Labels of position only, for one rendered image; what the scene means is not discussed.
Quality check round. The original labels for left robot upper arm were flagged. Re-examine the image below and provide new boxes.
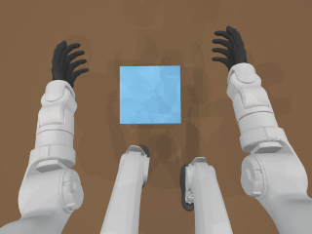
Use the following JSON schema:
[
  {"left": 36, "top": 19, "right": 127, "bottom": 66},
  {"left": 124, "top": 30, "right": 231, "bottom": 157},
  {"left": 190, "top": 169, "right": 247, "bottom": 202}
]
[{"left": 0, "top": 168, "right": 84, "bottom": 234}]

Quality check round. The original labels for robot right hand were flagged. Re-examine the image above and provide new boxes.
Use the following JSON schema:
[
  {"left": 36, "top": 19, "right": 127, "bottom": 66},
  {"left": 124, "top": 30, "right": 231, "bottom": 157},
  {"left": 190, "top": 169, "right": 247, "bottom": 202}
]
[{"left": 212, "top": 25, "right": 248, "bottom": 72}]

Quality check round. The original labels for left robot forearm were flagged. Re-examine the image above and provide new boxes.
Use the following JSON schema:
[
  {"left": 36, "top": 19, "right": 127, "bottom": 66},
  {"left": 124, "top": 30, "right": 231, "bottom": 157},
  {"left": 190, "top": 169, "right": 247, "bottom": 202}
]
[{"left": 18, "top": 80, "right": 77, "bottom": 214}]

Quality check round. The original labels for robot left hand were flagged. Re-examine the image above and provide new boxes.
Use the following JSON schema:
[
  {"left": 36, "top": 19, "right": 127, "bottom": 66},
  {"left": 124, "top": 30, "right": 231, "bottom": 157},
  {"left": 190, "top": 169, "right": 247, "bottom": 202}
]
[{"left": 51, "top": 40, "right": 89, "bottom": 89}]

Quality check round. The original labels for left robot foot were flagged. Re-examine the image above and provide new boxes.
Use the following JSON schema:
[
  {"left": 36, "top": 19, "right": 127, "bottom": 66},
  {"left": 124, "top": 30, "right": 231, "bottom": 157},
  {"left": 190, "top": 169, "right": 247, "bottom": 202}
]
[{"left": 140, "top": 145, "right": 149, "bottom": 189}]

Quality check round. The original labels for carton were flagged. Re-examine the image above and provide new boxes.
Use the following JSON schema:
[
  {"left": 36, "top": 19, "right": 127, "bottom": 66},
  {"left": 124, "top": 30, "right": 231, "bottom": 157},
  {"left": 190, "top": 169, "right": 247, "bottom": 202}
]
[{"left": 120, "top": 65, "right": 181, "bottom": 125}]

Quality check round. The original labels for right robot forearm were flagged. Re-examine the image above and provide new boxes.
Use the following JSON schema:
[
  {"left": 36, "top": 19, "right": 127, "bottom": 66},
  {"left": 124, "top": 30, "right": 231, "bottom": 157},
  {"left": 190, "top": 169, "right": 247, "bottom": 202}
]
[{"left": 226, "top": 62, "right": 308, "bottom": 190}]

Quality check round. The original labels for robot right shin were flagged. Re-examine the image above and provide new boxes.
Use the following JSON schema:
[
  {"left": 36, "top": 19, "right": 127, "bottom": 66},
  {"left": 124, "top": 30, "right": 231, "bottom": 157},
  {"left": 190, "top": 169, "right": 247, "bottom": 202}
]
[{"left": 185, "top": 157, "right": 215, "bottom": 203}]

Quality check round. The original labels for right robot upper arm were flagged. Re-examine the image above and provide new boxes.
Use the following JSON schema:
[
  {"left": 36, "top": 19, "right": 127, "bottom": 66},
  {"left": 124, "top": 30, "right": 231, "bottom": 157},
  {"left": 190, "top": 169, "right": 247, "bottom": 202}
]
[{"left": 241, "top": 152, "right": 312, "bottom": 234}]

